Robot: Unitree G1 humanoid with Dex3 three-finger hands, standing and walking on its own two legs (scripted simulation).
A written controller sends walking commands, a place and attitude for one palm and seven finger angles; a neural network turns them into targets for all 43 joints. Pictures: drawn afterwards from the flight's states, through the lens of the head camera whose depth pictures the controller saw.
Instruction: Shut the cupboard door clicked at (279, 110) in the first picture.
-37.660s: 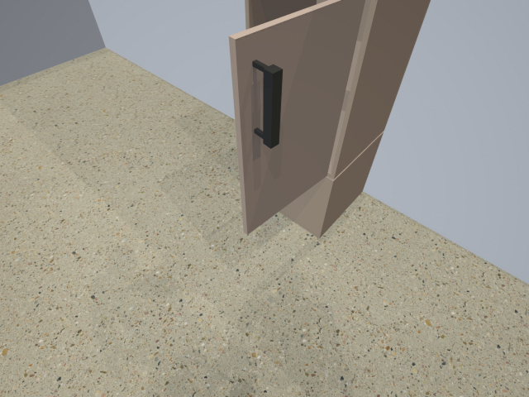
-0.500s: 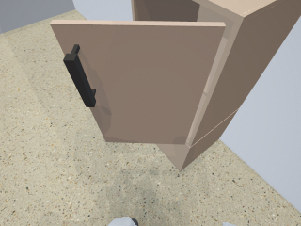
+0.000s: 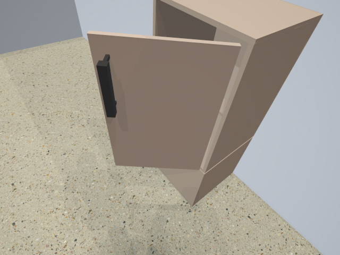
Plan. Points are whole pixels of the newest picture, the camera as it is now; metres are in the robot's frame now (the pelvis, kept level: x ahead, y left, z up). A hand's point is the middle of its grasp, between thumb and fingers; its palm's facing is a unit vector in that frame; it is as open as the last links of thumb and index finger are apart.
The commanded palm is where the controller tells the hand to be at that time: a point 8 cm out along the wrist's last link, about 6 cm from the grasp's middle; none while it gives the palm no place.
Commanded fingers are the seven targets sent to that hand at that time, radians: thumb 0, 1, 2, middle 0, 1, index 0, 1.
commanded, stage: come to a stop and stand still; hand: left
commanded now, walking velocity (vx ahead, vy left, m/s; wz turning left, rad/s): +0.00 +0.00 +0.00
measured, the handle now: (109, 87) +0.52 +0.20 +0.12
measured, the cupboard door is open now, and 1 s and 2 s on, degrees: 50 50 50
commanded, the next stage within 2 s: look again from close up in 1.84 s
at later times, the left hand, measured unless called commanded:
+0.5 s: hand out of the picture -0.12 +0.21 -0.19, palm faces +0.11 -0.98 -0.15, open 7.4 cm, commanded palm none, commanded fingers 0.00 0.90 0.90 -0.20 -0.30 -0.20 -0.30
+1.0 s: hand out of the picture -0.06 +0.28 -0.17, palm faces -0.08 -0.99 -0.14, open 7.4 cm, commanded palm none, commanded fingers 0.00 0.90 0.90 -0.20 -0.30 -0.20 -0.30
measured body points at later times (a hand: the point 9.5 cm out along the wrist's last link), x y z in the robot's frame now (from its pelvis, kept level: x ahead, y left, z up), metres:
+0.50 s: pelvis -0.05 +0.05 +0.00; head -0.09 +0.08 +0.44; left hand -0.13 +0.27 -0.18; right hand +0.01 -0.20 -0.13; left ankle -0.02 +0.10 -0.71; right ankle +0.03 -0.13 -0.73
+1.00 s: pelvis -0.11 +0.10 +0.02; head -0.12 +0.14 +0.47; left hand -0.06 +0.33 -0.16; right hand -0.19 -0.11 -0.12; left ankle -0.04 +0.11 -0.73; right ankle -0.17 -0.07 -0.69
